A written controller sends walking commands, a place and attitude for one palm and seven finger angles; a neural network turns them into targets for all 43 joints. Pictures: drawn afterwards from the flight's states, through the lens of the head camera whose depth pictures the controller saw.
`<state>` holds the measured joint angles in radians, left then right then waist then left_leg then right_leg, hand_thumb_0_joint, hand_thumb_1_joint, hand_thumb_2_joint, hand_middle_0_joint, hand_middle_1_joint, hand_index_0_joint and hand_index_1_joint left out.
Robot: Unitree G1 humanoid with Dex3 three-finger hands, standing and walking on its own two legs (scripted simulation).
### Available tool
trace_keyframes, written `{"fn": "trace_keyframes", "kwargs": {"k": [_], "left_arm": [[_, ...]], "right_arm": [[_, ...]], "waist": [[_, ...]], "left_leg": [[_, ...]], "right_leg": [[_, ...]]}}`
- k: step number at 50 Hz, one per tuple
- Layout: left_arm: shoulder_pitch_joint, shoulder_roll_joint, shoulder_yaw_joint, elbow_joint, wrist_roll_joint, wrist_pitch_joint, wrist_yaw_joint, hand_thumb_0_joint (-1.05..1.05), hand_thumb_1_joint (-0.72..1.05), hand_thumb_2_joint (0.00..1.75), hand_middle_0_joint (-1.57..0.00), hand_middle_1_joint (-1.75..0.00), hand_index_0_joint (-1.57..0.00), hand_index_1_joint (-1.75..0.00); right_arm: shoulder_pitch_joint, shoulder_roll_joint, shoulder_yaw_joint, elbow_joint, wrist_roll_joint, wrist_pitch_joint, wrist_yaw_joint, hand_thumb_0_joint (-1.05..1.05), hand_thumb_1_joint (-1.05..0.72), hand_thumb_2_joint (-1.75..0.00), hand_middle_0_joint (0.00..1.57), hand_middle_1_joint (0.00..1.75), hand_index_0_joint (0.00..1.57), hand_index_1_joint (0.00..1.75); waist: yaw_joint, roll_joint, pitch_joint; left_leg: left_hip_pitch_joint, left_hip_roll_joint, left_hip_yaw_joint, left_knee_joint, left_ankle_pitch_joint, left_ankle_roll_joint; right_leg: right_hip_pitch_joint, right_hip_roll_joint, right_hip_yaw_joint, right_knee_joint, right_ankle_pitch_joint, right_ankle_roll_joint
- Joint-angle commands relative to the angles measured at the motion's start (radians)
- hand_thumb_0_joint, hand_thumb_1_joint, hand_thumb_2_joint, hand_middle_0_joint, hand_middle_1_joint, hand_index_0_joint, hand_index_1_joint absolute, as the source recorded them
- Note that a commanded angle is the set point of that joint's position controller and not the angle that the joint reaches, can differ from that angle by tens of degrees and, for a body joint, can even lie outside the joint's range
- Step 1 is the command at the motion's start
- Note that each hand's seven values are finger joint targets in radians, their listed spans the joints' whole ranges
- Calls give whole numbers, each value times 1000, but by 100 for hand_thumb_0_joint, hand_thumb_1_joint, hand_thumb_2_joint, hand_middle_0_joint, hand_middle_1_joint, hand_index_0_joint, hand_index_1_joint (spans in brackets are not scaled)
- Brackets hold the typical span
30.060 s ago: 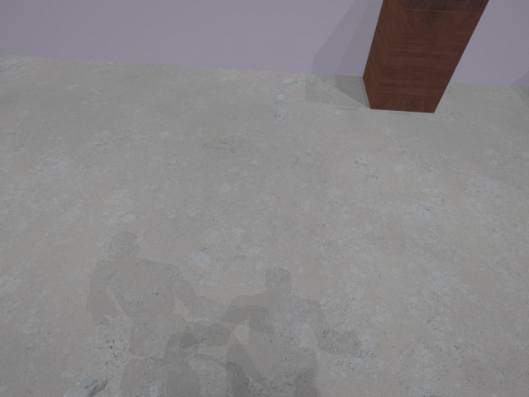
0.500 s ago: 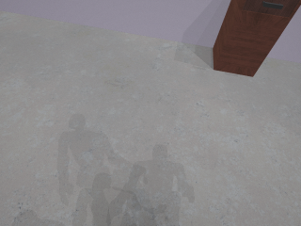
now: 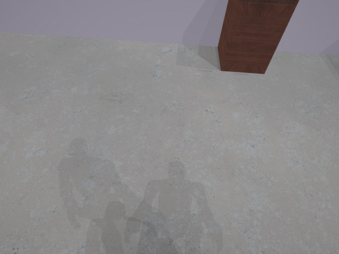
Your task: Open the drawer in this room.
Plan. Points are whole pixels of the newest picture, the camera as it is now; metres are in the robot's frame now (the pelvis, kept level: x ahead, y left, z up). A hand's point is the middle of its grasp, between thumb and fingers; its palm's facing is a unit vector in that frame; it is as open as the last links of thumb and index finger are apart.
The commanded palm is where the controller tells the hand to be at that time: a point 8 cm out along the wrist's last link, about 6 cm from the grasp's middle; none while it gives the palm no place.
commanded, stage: turn or walk to find it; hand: left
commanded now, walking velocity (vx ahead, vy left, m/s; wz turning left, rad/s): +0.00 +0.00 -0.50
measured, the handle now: out of the picture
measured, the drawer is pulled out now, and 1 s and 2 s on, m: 0.00 0.00 0.00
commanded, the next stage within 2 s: stand and wait in 0.26 s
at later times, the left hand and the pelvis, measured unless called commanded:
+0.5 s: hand out of the picture +0.03 +0.19 -0.17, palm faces +0.05 -0.98 -0.19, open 7.4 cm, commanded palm none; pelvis -0.02 +0.00 +0.00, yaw +0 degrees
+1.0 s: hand out of the picture +0.00 +0.22 -0.17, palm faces -0.04 -0.97 -0.24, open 7.4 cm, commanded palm none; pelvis +0.00 +0.02 +0.00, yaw -5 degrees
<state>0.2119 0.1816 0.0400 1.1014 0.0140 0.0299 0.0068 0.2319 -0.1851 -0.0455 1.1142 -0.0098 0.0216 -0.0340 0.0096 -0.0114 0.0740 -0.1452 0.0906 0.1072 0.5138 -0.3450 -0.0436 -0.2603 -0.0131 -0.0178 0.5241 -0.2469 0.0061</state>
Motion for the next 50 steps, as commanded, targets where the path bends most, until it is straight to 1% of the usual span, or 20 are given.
{"fn": "trace_keyframes", "kwargs": {"k": [1,3,4,6,7,8,9,10,11,12,15,19,20,22,25,27,39,43,46,50], "left_arm": [[0,145,40,-88,2,1,3,0,90,90,-20,-30,-20,-30],[-9,124,41,-111,4,7,-4,0,90,90,-20,-30,-20,-30],[-3,103,35,-116,8,9,-5,0,90,90,-20,-30,-20,-30],[29,78,27,-107,11,6,-5,0,90,90,-20,-30,-20,-30],[64,78,22,-90,9,-4,-2,0,90,90,-20,-30,-20,-30],[105,102,22,-73,13,-21,3,0,90,90,-20,-30,-20,-30],[118,170,23,-58,16,-41,10,0,90,90,-20,-30,-20,-30],[106,242,32,-58,7,-54,12,0,90,90,-20,-30,-20,-30],[64,273,39,-68,6,-55,12,0,90,90,-20,-30,-20,-30],[27,246,34,-75,7,-49,15,0,90,90,-20,-30,-20,-30],[-14,195,24,-78,7,-48,20,0,90,90,-20,-30,-20,-30],[-17,190,17,-67,-1,-47,23,0,90,90,-20,-30,-20,-30],[-22,181,13,-63,-6,-47,23,0,90,90,-20,-30,-20,-30],[-10,144,0,-61,-10,-44,17,0,90,90,-20,-30,-20,-30],[-21,170,1,-42,2,-42,17,0,90,90,-20,-30,-20,-30],[10,169,-4,-25,1,-44,14,0,90,90,-20,-30,-20,-30],[35,178,-14,2,0,-54,14,0,90,90,-20,-30,-20,-30],[63,117,-19,4,-1,-25,15,0,90,90,-20,-30,-20,-30],[44,128,-3,-24,2,-10,8,0,90,90,-20,-30,-20,-30],[26,114,16,-73,9,11,1,0,90,90,-20,-30,-20,-30]], "right_arm": [[17,-134,-31,-83,-8,-11,-14,0,-90,-90,20,30,20,30],[11,-164,-43,-100,-11,-13,-14,0,-90,-90,20,30,20,30],[2,-171,-44,-102,-12,-17,-14,0,-90,-90,20,30,20,30],[-16,-166,-38,-100,-15,-22,-8,0,-90,-90,20,30,20,30],[-21,-153,-32,-100,-14,-24,-6,0,-90,-90,20,30,20,30],[-19,-128,-26,-100,-13,-27,-4,0,-90,-90,20,30,20,30],[3,-89,-17,-103,-1,-28,-1,0,-90,-90,20,30,20,30],[4,-104,-18,-107,8,-15,1,0,-90,-90,20,30,20,30],[-19,-153,-29,-107,6,-7,5,0,-90,-90,20,30,20,30],[-18,-147,-30,-100,3,-5,9,0,-90,-90,20,30,20,30],[55,-82,-11,-52,5,-12,11,0,-90,-90,20,30,20,30],[82,-77,0,-32,3,-25,11,0,-90,-90,20,30,20,30],[89,-94,-1,-25,3,-34,10,0,-90,-90,20,30,20,30],[36,-154,-5,-36,-3,-47,6,0,-90,-90,20,30,20,30],[-40,-163,0,-39,-1,-48,14,0,-90,-90,20,30,20,30],[-34,-162,3,-41,0,-49,11,0,-90,-90,20,30,20,30],[-11,-195,0,-48,4,-60,4,0,-90,-90,20,30,20,30],[26,-140,4,-40,3,-41,-7,0,-90,-90,20,30,20,30],[15,-171,-11,-60,0,-31,-14,0,-90,-90,20,30,20,30],[18,-192,-31,-80,-8,-27,-18,0,-90,-90,20,30,20,30]], "waist": [[-7,75,-23],[-6,153,-23],[0,200,-22],[19,215,-33],[33,165,-53],[48,72,-70],[33,-122,-96],[35,-269,-98],[42,-266,-59],[26,-235,-17],[-6,-149,-72],[-18,-119,-97],[-23,-69,-102],[2,73,-83],[20,105,6],[20,108,42],[0,24,-29],[-8,40,-33],[-8,84,-15],[-16,163,1]], "left_leg": [[-49,112,-69,-88,109,58],[-59,185,-124,-145,101,98],[-75,222,-143,-167,155,132],[-109,216,-124,-142,249,160],[-126,184,-100,-100,238,141],[-149,113,-54,-10,195,93],[-199,13,8,111,48,39],[-182,-36,-26,195,-207,25],[-157,-21,-89,254,-248,40],[-167,-17,-92,280,-225,46],[-151,-33,-99,230,-142,47],[-41,-40,-77,-49,33,36],[24,-29,-96,-127,117,39],[5,84,-219,-181,193,80],[-133,67,-199,-247,24,70],[-131,53,-179,-255,28,64],[-2,55,-152,-241,184,66],[44,84,-122,-194,257,64],[43,133,-141,-193,270,92],[69,259,-182,-192,478,214]], "right_leg": [[-45,-62,74,17,224,-30],[-81,-19,20,141,145,-14],[-83,-11,-16,207,8,-4],[-21,-12,-34,178,-110,2],[43,-24,-32,90,-41,-2],[107,-64,19,-28,147,-10],[152,-201,198,-113,271,-50],[103,-302,329,-249,204,-123],[42,-310,340,-303,100,-161],[9,-295,300,-305,58,-172],[84,-255,180,-216,241,-166],[86,-206,118,-179,203,-114],[48,-181,96,-153,174,-85],[24,-92,35,-126,107,-23],[99,-96,24,-181,43,-1],[95,-101,37,-200,72,-9],[109,-114,34,-207,172,-8],[35,-95,32,-125,230,4],[-37,-64,18,-21,175,11],[-192,-34,-1,299,-209,20]]}}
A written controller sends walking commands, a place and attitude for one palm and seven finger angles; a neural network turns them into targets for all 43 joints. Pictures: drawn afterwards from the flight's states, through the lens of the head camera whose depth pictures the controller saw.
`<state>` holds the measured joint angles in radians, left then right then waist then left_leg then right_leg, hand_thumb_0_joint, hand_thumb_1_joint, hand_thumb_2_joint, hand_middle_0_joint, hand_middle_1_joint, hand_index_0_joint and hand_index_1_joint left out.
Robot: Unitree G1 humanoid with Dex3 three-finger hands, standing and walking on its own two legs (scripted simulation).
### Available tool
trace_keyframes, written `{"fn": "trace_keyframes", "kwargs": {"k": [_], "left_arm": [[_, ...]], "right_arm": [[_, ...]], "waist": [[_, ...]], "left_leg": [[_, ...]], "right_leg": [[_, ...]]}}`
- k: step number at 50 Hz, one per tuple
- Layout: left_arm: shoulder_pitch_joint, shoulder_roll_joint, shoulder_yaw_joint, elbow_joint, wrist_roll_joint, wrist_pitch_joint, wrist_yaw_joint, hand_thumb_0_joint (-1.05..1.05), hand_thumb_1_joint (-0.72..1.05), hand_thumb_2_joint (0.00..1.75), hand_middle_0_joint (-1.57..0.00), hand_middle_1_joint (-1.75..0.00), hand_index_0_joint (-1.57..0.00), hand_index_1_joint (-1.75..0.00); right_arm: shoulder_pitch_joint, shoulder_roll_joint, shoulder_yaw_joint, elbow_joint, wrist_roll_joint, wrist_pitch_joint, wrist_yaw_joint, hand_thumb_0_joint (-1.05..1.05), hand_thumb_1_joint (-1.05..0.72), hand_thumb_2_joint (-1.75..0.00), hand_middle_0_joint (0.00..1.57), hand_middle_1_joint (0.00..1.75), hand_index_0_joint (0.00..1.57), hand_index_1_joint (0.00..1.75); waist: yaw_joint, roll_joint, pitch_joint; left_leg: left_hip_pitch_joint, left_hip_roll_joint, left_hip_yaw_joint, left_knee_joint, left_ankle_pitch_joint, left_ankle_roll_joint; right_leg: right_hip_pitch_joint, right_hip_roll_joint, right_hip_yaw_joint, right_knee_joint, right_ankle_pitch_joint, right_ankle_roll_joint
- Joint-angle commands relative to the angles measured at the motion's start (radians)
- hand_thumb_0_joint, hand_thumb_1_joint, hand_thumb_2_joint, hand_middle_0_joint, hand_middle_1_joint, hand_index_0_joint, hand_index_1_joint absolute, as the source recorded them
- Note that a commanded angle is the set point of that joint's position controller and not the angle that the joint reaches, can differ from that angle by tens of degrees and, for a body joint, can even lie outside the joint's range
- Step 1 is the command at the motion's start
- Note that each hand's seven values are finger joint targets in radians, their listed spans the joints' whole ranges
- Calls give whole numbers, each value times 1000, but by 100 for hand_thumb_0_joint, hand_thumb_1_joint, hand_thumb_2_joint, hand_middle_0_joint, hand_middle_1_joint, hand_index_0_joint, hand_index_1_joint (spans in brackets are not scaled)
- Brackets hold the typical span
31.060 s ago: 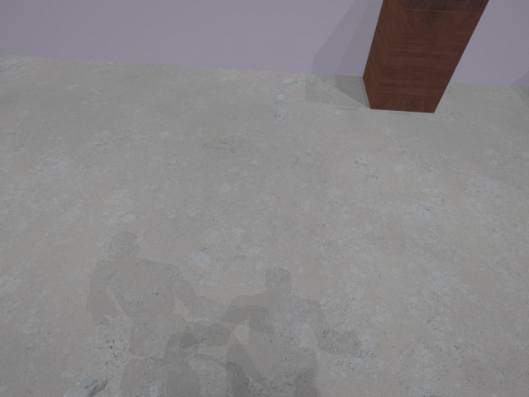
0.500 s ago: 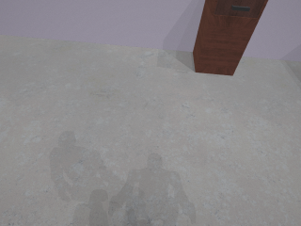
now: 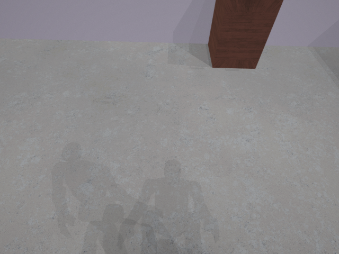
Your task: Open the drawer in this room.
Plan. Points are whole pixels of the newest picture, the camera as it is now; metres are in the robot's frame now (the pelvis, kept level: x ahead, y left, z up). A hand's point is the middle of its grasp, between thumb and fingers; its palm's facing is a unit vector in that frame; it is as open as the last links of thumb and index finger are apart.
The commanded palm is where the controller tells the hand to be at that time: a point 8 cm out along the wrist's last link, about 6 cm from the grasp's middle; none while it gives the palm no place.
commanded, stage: turn or walk to find it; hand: left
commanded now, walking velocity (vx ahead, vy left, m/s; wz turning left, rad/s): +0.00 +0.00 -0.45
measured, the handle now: out of the picture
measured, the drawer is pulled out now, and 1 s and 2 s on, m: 0.00 0.00 0.00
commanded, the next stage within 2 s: stand and wait in 0.56 s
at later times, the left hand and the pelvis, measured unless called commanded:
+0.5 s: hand out of the picture +0.08 +0.12 -0.16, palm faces -0.07 -0.98 -0.17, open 7.4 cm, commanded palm none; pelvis +0.11 -0.05 +0.01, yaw -9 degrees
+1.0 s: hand (127, 182) +0.34 +0.17 -0.17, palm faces -0.10 -0.98 -0.18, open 7.3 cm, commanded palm none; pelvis +0.26 +0.00 +0.00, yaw -7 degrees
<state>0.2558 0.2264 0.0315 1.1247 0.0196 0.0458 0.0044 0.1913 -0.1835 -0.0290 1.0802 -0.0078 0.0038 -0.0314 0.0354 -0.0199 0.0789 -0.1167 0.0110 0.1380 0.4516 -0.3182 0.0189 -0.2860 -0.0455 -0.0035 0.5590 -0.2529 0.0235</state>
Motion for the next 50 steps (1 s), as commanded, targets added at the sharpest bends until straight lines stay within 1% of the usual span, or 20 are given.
{"fn": "trace_keyframes", "kwargs": {"k": [1,3,6,7,8,9,10,14,17,22,28,31,32,33,34,35,39,41,45,50], "left_arm": [[-19,65,30,-108,4,-3,4,0,90,90,-20,-30,-20,-30],[-15,41,30,-126,7,-10,-4,0,90,90,-20,-30,-20,-30],[117,28,34,-95,11,-34,-21,0,90,90,-20,-30,-20,-30],[213,91,42,-65,15,-51,-18,0,90,90,-20,-30,-20,-30],[277,197,59,-49,15,-67,-2,0,90,90,-20,-30,-20,-30],[292,186,54,-56,-6,-69,13,0,90,90,-20,-30,-20,-30],[234,169,60,-66,-5,-76,16,0,90,90,-20,-30,-20,-30],[157,98,43,-99,0,-105,14,0,90,90,-20,-30,-20,-30],[196,91,39,-81,0,-123,11,0,90,90,-20,-30,-20,-30],[233,73,30,-51,3,-134,16,0,90,90,-20,-30,-20,-30],[247,53,18,-10,6,-127,33,0,90,90,-20,-30,-20,-30],[216,61,14,-1,-2,-122,42,0,90,90,-20,-30,-20,-30],[205,62,12,2,-7,-118,46,0,90,90,-20,-30,-20,-30],[234,41,8,-4,-17,-114,47,0,90,90,-20,-30,-20,-30],[304,-14,-7,0,-34,-113,46,0,90,90,-20,-30,-20,-30],[293,-5,-3,-11,-27,-104,49,0,90,90,-20,-30,-20,-30],[148,-33,-3,-22,-8,-70,34,0,90,90,-20,-30,-20,-30],[162,-62,-7,-20,-8,-55,28,0,90,90,-20,-30,-20,-30],[127,-57,-6,-32,5,-39,27,0,90,90,-20,-30,-20,-30],[39,-27,-5,-67,4,-31,27,0,90,90,-20,-30,-20,-30]], "right_arm": [[52,-191,-49,-54,-12,-8,-20,0,-90,-90,20,30,20,30],[46,-190,-54,-63,-20,-9,-13,0,-90,-90,20,30,20,30],[-2,-194,-58,-76,-19,-10,0,0,-90,-90,20,30,20,30],[-2,-158,-54,-91,-9,-13,8,0,-90,-90,20,30,20,30],[-42,-73,-32,-147,-4,-17,16,0,-90,-90,20,30,20,30],[-104,-127,-37,-174,-9,-13,21,0,-90,-90,20,30,20,30],[-103,-129,-45,-158,-9,-13,27,0,-90,-90,20,30,20,30],[-70,-99,-46,-122,-22,-26,44,0,-90,-90,20,30,20,30],[-46,-76,-46,-114,-20,-23,48,0,-90,-90,20,30,20,30],[-123,-67,-40,-150,-15,-27,53,0,-90,-90,20,30,20,30],[-203,-32,-10,-158,-1,-44,55,0,-90,-90,20,30,20,30],[-40,-44,-10,-95,-5,-55,33,0,-90,-90,20,30,20,30],[98,-79,-19,-50,-9,-59,28,0,-90,-90,20,30,20,30],[221,-153,-34,-20,-17,-63,20,0,-90,-90,20,30,20,30],[296,-214,-45,1,-16,-63,14,0,-90,-90,20,30,20,30],[262,-214,-34,-2,0,-45,10,0,-90,-90,20,30,20,30],[63,-88,-4,-34,-7,-52,-1,0,-90,-90,20,30,20,30],[49,-85,-6,-32,-9,-52,1,0,-90,-90,20,30,20,30],[47,-93,-22,-40,-9,-47,4,0,-90,-90,20,30,20,30],[60,-102,-27,-24,-12,-33,6,0,-90,-90,20,30,20,30]], "waist": [[-40,169,-2],[-32,162,-16],[37,98,-56],[76,-105,-95],[96,-436,-52],[103,-293,-12],[74,-259,37],[12,-7,11],[0,-36,-24],[10,-95,0],[26,-122,39],[-51,-116,-37],[-101,-70,-116],[-132,53,-227],[-124,253,-357],[-96,219,-344],[-30,145,-52],[-12,106,-76],[-18,84,-88],[-27,129,-52]], "left_leg": [[40,355,-197,-116,493,169],[16,352,-171,-101,385,156],[-103,272,-75,63,92,69],[-225,178,12,307,-37,17],[-533,27,48,615,-354,-47],[-560,47,-92,700,-322,-38],[-574,82,-130,746,-212,-27],[-545,113,-120,715,12,-55],[-553,104,-102,669,80,-74],[-609,115,-89,554,122,-90],[-473,57,-10,278,118,-52],[-212,-13,18,117,230,-21],[-37,12,-24,39,371,-13],[216,160,-165,98,725,46],[397,416,-413,95,1177,181],[266,448,-405,13,1157,230],[-138,322,-304,-158,604,183],[-176,273,-238,-184,444,154],[-181,246,-257,-237,208,147],[-156,234,-303,-235,147,145]], "right_leg": [[-177,-8,-12,302,-240,0],[-131,-18,-37,256,-250,-6],[115,17,-107,-14,-52,-13],[263,-61,17,-176,-42,-39],[352,-311,478,-317,-4,-146],[277,-355,554,-383,-44,-217],[219,-320,512,-396,-166,-219],[199,-234,325,-352,4,-194],[253,-186,221,-328,215,-172],[300,-180,187,-330,324,-186],[312,-169,81,-279,659,-153],[293,-130,22,-103,880,-106],[255,-116,9,51,797,-77],[83,-44,-35,228,486,-35],[-81,59,-56,507,-262,-11],[-42,47,26,613,-415,-27],[-46,-60,24,498,-281,3],[8,-53,-5,377,-229,6],[11,-47,-29,271,-144,12],[-4,-40,-40,148,-139,17]]}}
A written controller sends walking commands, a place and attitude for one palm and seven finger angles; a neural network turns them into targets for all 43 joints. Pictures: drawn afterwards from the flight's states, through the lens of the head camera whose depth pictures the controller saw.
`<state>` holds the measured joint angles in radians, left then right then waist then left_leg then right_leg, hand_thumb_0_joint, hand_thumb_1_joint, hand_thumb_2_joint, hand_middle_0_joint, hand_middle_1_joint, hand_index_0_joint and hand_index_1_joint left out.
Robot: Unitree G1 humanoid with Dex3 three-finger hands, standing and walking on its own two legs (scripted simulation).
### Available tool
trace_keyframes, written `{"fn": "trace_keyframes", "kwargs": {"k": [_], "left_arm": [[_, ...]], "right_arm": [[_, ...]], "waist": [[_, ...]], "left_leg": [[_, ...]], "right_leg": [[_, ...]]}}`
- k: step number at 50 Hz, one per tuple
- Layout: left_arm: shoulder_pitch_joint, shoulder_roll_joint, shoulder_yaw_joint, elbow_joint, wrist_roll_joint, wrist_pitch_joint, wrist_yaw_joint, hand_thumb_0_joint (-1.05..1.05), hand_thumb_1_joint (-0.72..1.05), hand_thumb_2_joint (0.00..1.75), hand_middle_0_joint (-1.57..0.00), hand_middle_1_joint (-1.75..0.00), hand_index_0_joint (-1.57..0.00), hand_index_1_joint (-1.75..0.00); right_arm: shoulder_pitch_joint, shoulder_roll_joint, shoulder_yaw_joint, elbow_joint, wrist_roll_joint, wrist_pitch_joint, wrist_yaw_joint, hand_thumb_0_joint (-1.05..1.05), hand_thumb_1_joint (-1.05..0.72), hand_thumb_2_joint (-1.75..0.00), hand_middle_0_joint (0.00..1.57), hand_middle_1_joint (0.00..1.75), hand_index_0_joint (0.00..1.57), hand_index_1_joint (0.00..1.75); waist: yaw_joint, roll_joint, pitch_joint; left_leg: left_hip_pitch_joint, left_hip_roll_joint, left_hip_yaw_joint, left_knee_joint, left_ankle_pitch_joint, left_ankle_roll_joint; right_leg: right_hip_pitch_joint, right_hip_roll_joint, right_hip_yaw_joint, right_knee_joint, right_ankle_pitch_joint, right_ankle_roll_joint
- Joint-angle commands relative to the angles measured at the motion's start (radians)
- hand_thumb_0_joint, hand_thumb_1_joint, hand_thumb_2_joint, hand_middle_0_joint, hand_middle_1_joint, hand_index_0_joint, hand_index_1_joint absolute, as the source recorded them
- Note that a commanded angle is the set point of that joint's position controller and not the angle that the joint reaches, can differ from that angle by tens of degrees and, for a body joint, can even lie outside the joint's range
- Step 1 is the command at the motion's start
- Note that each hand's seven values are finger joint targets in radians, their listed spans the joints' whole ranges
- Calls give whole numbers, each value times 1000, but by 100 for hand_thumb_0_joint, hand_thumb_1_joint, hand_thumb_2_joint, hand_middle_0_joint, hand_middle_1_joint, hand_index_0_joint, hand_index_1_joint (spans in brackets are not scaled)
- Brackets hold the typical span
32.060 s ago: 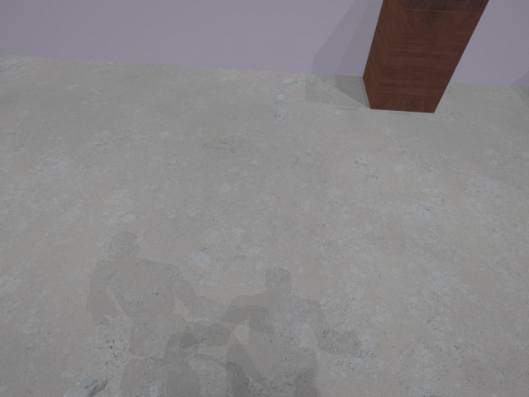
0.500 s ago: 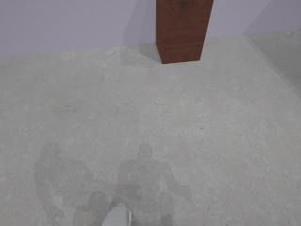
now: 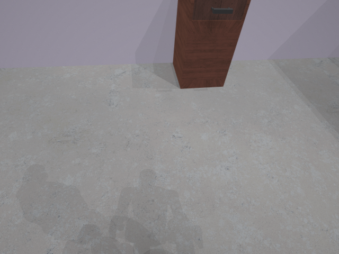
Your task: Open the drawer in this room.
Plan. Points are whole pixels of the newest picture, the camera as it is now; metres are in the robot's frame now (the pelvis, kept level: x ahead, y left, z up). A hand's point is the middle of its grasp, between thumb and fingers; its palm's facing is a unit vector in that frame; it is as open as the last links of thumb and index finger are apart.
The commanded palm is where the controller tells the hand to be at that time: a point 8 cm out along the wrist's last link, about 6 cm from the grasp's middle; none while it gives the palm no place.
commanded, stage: stand and wait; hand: left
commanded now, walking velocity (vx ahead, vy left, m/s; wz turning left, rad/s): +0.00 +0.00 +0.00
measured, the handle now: (221, 9) +1.66 -0.30 -0.05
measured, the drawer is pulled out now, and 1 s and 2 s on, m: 0.00 0.00 0.00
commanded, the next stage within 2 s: turn or walk to find it in 0.16 s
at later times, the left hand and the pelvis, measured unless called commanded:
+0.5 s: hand out of the picture +0.03 +0.11 -0.18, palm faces -0.03 -0.99 -0.14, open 7.4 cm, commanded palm none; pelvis +0.08 -0.05 -0.01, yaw -5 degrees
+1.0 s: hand (145, 250) +0.17 +0.07 -0.17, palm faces +0.02 -0.99 -0.13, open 7.4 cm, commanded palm none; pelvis +0.28 -0.07 -0.01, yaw -7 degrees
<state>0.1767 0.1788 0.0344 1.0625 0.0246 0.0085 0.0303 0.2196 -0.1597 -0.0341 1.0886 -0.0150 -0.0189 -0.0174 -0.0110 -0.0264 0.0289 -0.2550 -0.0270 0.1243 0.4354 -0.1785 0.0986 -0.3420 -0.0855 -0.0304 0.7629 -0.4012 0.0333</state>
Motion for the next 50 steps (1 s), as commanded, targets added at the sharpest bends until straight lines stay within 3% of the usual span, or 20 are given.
{"fn": "trace_keyframes", "kwargs": {"k": [1,5,8,10,13,18,21,23,25,27,28,29,30,32,34,38,43,47,49,50], "left_arm": [[117,22,-10,-4,-3,5,1,0,90,90,-20,-30,-20,-30],[148,47,-14,15,-8,-10,8,0,90,90,-20,-30,-20,-30],[122,84,-22,13,-13,-25,12,0,90,90,-20,-30,-20,-30],[122,63,-22,27,-14,-33,5,0,90,90,-20,-30,-20,-30],[150,64,-11,32,-9,-27,-4,0,90,90,-20,-30,-20,-30],[180,41,3,22,-5,-30,-20,0,90,90,-20,-30,-20,-30],[132,0,-2,-5,0,-38,-29,0,90,90,-20,-30,-20,-30],[78,2,2,-28,0,-42,-34,0,90,90,-20,-30,-20,-30],[79,-14,5,-27,-1,-51,-40,0,90,90,-20,-30,-20,-30],[228,-23,7,27,-2,-58,-43,0,90,90,-20,-30,-20,-30],[348,28,20,67,2,-66,-37,0,90,90,-20,-30,-20,-30],[491,132,45,111,-1,-72,-24,0,90,90,-20,-30,-20,-30],[521,132,40,124,-15,-72,-14,0,90,90,-20,-30,-20,-30],[439,84,36,109,-11,-77,-6,0,90,90,-20,-30,-20,-30],[402,48,21,95,-4,-85,-4,0,90,90,-20,-30,-20,-30],[385,38,9,91,-3,-105,-4,0,90,90,-20,-30,-20,-30],[366,41,4,86,-2,-113,4,0,90,90,-20,-30,-20,-30],[378,55,6,100,-4,-107,10,0,90,90,-20,-30,-20,-30],[358,88,15,93,-5,-106,10,0,90,90,-20,-30,-20,-30],[349,105,18,93,-4,-106,10,0,90,90,-20,-30,-20,-30]], "right_arm": [[36,-129,-23,-27,-3,-9,-8,0,-90,-90,20,30,20,30],[62,-101,-17,-7,8,-9,-8,0,-90,-90,20,30,20,30],[99,-55,-1,4,14,-10,0,0,-90,-90,20,30,20,30],[130,-59,0,26,3,-5,-2,0,-90,-90,20,30,20,30],[157,-64,-6,30,-1,-7,-1,0,-90,-90,20,30,20,30],[191,-93,-23,28,-1,-15,-2,0,-90,-90,20,30,20,30],[283,-133,-41,52,-3,-24,-7,0,-90,-90,20,30,20,30],[310,-131,-43,58,-6,-29,-7,0,-90,-90,20,30,20,30],[273,-122,-37,51,-12,-33,-8,0,-90,-90,20,30,20,30],[176,-110,-28,24,-9,-33,-7,0,-90,-90,20,30,20,30],[129,-80,-22,-4,-1,-38,-4,0,-90,-90,20,30,20,30],[56,-34,-11,-59,6,-44,6,0,-90,-90,20,30,20,30],[-6,-88,-22,-81,-3,-42,11,0,-90,-90,20,30,20,30],[-39,-61,-30,-71,-4,-41,15,0,-90,-90,20,30,20,30],[-29,-37,-28,-55,-7,-37,19,0,-90,-90,20,30,20,30],[-3,-20,-34,-46,-9,-18,34,0,-90,-90,20,30,20,30],[-157,-22,-22,-121,1,-16,48,0,-90,-90,20,30,20,30],[-248,-26,-13,-162,2,-28,51,0,-90,-90,20,30,20,30],[-196,-43,-16,-156,-1,-36,44,0,-90,-90,20,30,20,30],[-109,-62,-22,-132,-5,-40,37,0,-90,-90,20,30,20,30]], "waist": [[23,134,-5],[43,56,-5],[8,-8,20],[0,-89,51],[-3,-62,74],[-12,59,124],[-48,205,125],[-66,187,133],[-40,136,112],[49,39,51],[106,-134,19],[158,-404,30],[161,-255,39],[124,-95,137],[91,2,159],[44,-62,80],[45,-95,139],[62,-104,152],[29,-98,98],[-13,-98,40]], "left_leg": [[-3,269,-284,-213,-3,60],[-22,208,-234,-128,1,-10],[2,122,-160,-105,5,-79],[54,118,-137,-103,-111,-89],[57,119,-109,-76,-229,-82],[71,201,-178,-127,-402,-36],[210,354,-352,-234,-431,64],[266,408,-374,-242,-330,115],[218,399,-290,-193,-193,95],[25,299,-113,-29,-166,3],[-149,192,14,200,-143,-53],[-393,67,107,467,-333,-101],[-438,88,0,615,-384,-93],[-500,137,-60,753,-257,-86],[-499,163,-78,737,-156,-97],[-470,150,-47,696,-39,-128],[-459,143,-4,485,50,-136],[-350,110,23,301,74,-107],[-221,64,44,240,37,-78],[-112,33,57,200,32,-64]], "right_leg": [[61,2,-18,-92,21,7],[200,-9,-2,-381,202,1],[165,-98,79,-423,256,-45],[92,-61,84,-464,71,-46],[57,-52,96,-464,-54,-65],[-38,10,54,-336,-96,-77],[-200,59,-62,-65,-29,-54],[-290,14,-37,14,-93,-54],[-198,-5,-43,-75,-76,-53],[135,25,-87,-301,103,-55],[337,-55,68,-410,72,-88],[470,-266,424,-554,70,-183],[449,-326,520,-593,68,-243],[363,-313,448,-566,137,-250],[332,-271,324,-557,284,-211],[356,-171,113,-537,555,-149],[327,-136,40,-572,670,-154],[353,-150,36,-554,795,-157],[377,-156,12,-454,984,-151],[385,-148,-9,-345,1072,-136]]}}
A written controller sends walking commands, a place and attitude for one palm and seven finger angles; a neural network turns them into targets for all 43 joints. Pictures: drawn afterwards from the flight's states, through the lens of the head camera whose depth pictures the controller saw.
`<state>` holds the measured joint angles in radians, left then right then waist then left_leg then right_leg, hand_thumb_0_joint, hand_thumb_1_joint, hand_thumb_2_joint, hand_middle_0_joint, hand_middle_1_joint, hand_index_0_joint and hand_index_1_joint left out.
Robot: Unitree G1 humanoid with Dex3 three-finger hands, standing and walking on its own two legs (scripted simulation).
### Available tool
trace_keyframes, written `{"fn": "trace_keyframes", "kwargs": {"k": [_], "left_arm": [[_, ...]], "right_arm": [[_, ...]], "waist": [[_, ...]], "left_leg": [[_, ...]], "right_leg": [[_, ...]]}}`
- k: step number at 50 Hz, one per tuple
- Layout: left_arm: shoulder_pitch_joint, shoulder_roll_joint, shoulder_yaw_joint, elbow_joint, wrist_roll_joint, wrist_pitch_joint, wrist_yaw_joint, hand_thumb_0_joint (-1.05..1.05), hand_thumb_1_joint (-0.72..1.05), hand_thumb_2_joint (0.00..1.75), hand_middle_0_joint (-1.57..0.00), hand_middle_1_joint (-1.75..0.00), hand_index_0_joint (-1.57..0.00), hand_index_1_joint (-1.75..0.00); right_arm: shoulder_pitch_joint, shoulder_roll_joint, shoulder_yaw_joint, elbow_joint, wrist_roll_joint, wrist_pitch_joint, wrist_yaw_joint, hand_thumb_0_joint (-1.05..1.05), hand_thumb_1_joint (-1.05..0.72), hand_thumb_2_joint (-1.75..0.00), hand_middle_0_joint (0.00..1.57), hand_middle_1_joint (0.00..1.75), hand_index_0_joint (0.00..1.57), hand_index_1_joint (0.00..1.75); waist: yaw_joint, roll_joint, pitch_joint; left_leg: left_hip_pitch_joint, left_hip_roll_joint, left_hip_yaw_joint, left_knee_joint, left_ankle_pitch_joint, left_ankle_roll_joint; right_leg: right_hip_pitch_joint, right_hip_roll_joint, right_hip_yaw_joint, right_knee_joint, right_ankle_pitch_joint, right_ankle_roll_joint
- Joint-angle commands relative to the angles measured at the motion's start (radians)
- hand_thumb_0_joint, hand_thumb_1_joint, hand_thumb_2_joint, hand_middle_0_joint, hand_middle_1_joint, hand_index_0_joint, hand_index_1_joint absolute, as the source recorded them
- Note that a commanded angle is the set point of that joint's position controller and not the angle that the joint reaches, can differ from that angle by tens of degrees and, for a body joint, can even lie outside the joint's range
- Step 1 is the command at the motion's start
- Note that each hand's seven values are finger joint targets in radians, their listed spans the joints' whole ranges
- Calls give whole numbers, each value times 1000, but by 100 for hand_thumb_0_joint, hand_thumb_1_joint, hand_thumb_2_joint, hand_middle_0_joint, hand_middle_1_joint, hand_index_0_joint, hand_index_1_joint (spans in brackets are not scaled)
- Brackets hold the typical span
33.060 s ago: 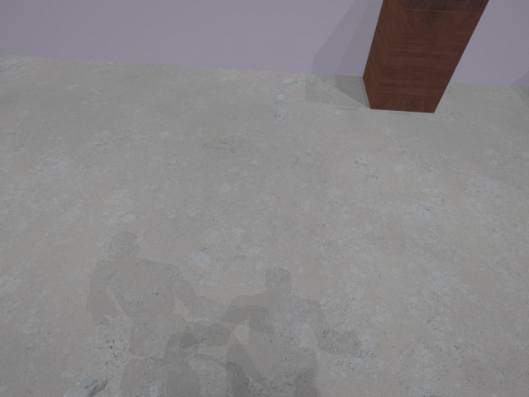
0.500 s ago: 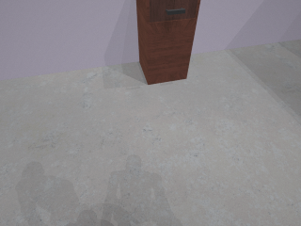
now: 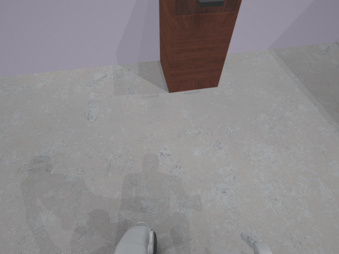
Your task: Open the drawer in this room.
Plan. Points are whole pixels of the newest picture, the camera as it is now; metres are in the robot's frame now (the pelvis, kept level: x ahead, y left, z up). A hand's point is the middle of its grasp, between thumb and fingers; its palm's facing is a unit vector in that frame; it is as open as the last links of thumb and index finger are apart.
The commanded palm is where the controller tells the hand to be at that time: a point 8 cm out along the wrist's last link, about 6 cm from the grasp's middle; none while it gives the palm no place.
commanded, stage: turn or walk to find it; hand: left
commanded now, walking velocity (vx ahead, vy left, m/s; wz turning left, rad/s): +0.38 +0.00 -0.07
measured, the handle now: (209, 1) +1.40 -0.05 -0.04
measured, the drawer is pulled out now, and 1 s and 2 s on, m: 0.00 0.00 0.00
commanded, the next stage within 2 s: stand and wait in 0.14 s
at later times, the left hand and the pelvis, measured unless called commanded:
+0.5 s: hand (114, 186) +0.30 +0.21 -0.16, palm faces -0.01 -0.99 -0.15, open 7.4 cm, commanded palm none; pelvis +0.19 +0.05 +0.01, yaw +0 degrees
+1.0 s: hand (114, 214) +0.22 +0.19 -0.17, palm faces +0.05 -0.98 -0.19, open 7.2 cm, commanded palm none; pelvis +0.22 +0.02 +0.01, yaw +0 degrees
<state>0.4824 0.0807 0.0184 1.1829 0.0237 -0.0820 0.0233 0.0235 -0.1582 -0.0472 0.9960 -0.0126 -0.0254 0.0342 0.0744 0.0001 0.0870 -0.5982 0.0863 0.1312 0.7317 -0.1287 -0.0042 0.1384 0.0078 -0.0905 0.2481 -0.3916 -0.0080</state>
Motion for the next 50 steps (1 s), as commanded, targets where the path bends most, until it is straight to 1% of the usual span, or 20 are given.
{"fn": "trace_keyframes", "kwargs": {"k": [1,2,3,4,7,10,13,17,25,28,29,30,31,32,33,34,36,38,41,50], "left_arm": [[21,219,37,-33,-6,-17,16,0,90,90,-20,-30,-20,-30],[20,204,38,-43,-10,-18,12,0,90,90,-20,-30,-20,-30],[77,145,31,-65,-26,-17,2,0,90,90,-20,-30,-20,-30],[43,129,22,-92,-28,-19,0,0,90,90,-20,-30,-20,-30],[-91,117,27,-110,-7,5,-14,0,90,90,-20,-30,-20,-30],[-53,72,28,-104,7,47,-20,0,90,90,-20,-30,-20,-30],[-44,74,36,-115,5,72,-15,0,90,90,-20,-30,-20,-30],[-146,109,38,-145,-3,85,-10,0,90,90,-20,-30,-20,-30],[-337,104,3,-194,-7,78,1,0,90,90,-20,-30,-20,-30],[-303,114,2,-180,-12,70,8,0,90,90,-20,-30,-20,-30],[-251,125,2,-161,-13,63,9,0,90,90,-20,-30,-20,-30],[-182,147,4,-135,-13,53,14,0,90,90,-20,-30,-20,-30],[-134,183,10,-111,-15,43,22,0,90,90,-20,-30,-20,-30],[-132,208,8,-102,-19,38,24,0,90,90,-20,-30,-20,-30],[-137,204,6,-99,-26,37,25,0,90,90,-20,-30,-20,-30],[-167,185,10,-101,-24,34,27,0,90,90,-20,-30,-20,-30],[-231,160,6,-117,-21,41,28,0,90,90,-20,-30,-20,-30],[-251,141,1,-116,-31,46,25,0,90,90,-20,-30,-20,-30],[-231,112,-5,-105,-24,62,22,0,90,90,-20,-30,-20,-30],[-137,118,-22,-56,-20,59,22,0,90,90,-20,-30,-20,-30]], "right_arm": [[235,-95,-21,5,-13,-37,-22,0,-90,-90,20,30,20,30],[396,-170,-39,46,-21,-40,-30,0,-90,-90,20,30,20,30],[515,-274,-67,74,-34,-48,-40,0,-90,-90,20,30,20,30],[522,-306,-70,86,-10,-36,-45,0,-90,-90,20,30,20,30],[295,-141,-30,33,-6,-52,-47,0,-90,-90,20,30,20,30],[289,-77,-5,53,-5,-70,-52,0,-90,-90,20,30,20,30],[295,-64,-4,52,2,-74,-55,0,-90,-90,20,30,20,30],[344,-85,-2,68,4,-68,-64,0,-90,-90,20,30,20,30],[462,-83,5,128,-9,-35,-74,0,-90,-90,20,30,20,30],[467,-72,8,146,-4,-24,-81,0,-90,-90,20,30,20,30],[465,-67,9,150,1,-22,-81,0,-90,-90,20,30,20,30],[466,-54,12,143,7,-26,-80,0,-90,-90,20,30,20,30],[466,-21,16,131,14,-27,-79,0,-90,-90,20,30,20,30],[465,-7,17,127,16,-19,-74,0,-90,-90,20,30,20,30],[462,10,21,130,14,-6,-74,0,-90,-90,20,30,20,30],[459,12,20,140,11,7,-72,0,-90,-90,20,30,20,30],[452,23,19,145,11,18,-70,0,-90,-90,20,30,20,30],[485,25,20,174,4,12,-70,0,-90,-90,20,30,20,30],[401,7,20,161,3,8,-68,0,-90,-90,20,30,20,30],[371,-19,32,159,8,3,-74,0,-90,-90,20,30,20,30]], "waist": [[-163,-121,-104],[-219,-46,-216],[-232,203,-368],[-211,223,-388],[-113,21,-66],[-50,37,-51],[-22,89,-56],[-35,118,-61],[-103,130,-56],[-82,110,-37],[-59,87,-57],[-42,35,-105],[-48,-44,-146],[-60,-87,-121],[-64,-134,-121],[-76,-193,-123],[-94,-156,-83],[-106,-74,-80],[-75,0,0],[-75,-9,19]], "left_leg": [[395,-89,41,-157,21,55],[661,2,-60,-156,112,88],[929,295,-469,-198,241,211],[898,410,-640,-345,276,281],[467,330,-437,-473,1,221],[314,215,-206,-482,238,158],[298,157,-108,-489,430,111],[417,145,-98,-447,656,70],[571,167,-124,-358,769,121],[553,161,-140,-310,743,102],[541,140,-129,-259,688,76],[482,104,-108,-198,577,40],[350,53,-79,-153,288,5],[272,-8,-53,-144,-77,-21],[283,-22,-63,-125,-313,-36],[328,-4,-73,-122,-361,-35],[374,4,-86,-203,-311,-27],[454,22,-100,-339,-29,-15],[429,64,-100,-400,-22,1],[461,61,-94,-449,-16,20]], "right_leg": [[-122,-224,27,340,1063,-70],[-278,-183,13,562,834,-40],[-559,-23,-14,918,154,-1],[-654,10,87,1139,-176,-21],[-724,-127,123,1155,5,-9],[-617,-136,91,1040,79,19],[-620,-127,83,987,188,44],[-681,-110,80,870,247,56],[-550,-65,11,459,135,35],[-427,-59,8,274,169,20],[-351,-67,13,175,275,18],[-225,-109,57,138,524,4],[-83,-233,180,194,847,-44],[-62,-342,218,206,1077,-116],[-90,-368,222,185,1084,-173],[-158,-341,216,154,991,-181],[-259,-286,171,122,739,-144],[-312,-208,119,153,524,-76],[-355,-136,84,112,307,-14],[-315,-140,104,76,348,-6]]}}
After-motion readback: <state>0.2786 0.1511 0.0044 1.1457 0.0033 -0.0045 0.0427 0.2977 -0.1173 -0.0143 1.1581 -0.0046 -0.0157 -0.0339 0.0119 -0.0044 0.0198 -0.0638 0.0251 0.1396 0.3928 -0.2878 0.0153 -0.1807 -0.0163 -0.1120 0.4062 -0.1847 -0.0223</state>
